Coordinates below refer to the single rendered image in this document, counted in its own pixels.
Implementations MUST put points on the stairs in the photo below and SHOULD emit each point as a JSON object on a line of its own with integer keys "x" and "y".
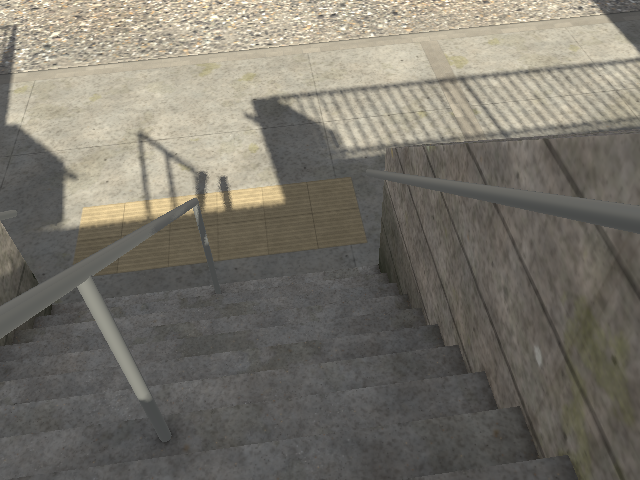
{"x": 320, "y": 376}

